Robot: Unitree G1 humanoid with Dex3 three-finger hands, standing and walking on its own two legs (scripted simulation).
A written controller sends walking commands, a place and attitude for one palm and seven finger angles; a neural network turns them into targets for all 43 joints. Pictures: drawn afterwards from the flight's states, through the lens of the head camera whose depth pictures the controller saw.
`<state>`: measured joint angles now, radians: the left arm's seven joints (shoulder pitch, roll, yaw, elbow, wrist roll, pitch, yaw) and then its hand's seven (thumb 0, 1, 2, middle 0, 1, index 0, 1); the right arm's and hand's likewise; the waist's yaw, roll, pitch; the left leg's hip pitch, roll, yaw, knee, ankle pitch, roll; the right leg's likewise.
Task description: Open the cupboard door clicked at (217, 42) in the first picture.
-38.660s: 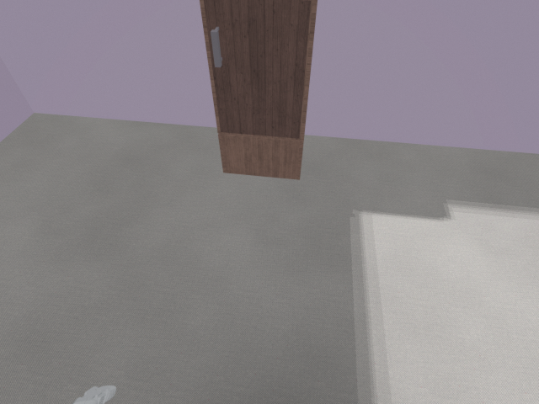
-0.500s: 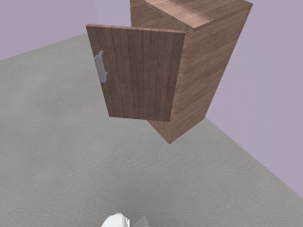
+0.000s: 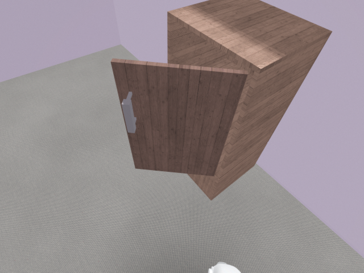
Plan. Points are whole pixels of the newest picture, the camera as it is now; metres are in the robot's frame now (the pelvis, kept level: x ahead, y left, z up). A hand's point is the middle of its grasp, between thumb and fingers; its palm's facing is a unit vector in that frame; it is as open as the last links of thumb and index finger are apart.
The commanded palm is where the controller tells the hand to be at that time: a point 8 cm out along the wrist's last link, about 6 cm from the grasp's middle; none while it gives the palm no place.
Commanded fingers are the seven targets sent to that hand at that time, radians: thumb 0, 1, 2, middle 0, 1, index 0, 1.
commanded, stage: come to a stop and stand still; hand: left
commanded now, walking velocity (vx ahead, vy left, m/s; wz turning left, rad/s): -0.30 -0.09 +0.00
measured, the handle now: (130, 112) +0.59 +0.21 -0.06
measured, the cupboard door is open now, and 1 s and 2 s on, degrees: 47 47 47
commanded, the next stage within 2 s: look again from close up in 0.84 s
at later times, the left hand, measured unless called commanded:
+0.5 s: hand out of the picture +0.08 +0.18 -0.19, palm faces +0.06 -0.98 -0.19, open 7.3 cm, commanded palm none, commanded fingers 0.00 0.90 0.90 -0.20 -0.30 -0.20 -0.30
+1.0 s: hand out of the picture -0.02 +0.16 -0.18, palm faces +0.00 -0.98 -0.21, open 7.4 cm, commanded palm none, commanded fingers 0.00 0.90 0.90 -0.20 -0.30 -0.20 -0.30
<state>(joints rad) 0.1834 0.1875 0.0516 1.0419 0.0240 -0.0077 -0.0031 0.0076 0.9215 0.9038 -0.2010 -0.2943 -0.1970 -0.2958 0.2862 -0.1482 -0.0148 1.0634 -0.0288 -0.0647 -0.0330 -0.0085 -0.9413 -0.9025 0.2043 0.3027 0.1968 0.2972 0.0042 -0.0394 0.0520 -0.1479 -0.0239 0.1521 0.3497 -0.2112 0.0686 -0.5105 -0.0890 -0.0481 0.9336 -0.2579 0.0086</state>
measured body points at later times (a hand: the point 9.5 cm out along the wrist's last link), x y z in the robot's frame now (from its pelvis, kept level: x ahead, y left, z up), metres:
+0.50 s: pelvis +0.00 -0.01 -0.02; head +0.03 +0.01 +0.43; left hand +0.07 +0.23 -0.17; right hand +0.06 -0.25 -0.16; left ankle -0.01 +0.11 -0.75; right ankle +0.06 -0.13 -0.74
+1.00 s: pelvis -0.02 -0.01 -0.01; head -0.01 -0.02 +0.44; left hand -0.02 +0.21 -0.16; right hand +0.01 -0.24 -0.17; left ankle -0.01 +0.11 -0.74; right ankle -0.06 -0.12 -0.74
